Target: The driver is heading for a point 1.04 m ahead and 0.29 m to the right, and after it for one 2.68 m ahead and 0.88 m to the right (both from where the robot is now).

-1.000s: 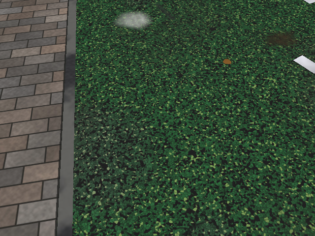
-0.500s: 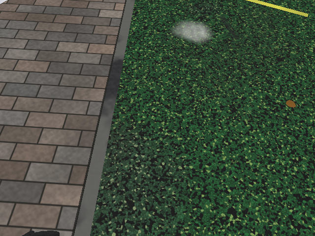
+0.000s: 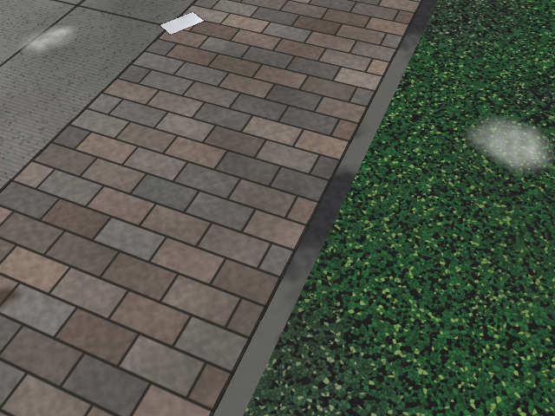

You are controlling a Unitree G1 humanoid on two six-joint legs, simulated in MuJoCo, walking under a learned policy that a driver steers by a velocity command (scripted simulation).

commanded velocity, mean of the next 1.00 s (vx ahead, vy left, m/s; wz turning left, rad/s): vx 0.50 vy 0.00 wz -0.44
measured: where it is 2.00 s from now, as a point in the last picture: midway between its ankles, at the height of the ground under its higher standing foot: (436, 242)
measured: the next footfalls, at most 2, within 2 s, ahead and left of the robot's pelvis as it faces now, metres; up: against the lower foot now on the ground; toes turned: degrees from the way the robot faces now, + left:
left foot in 0.20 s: +0.27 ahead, +0.15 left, +0.00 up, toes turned -5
right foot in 0.70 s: +0.48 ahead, -0.18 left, +0.00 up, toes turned -24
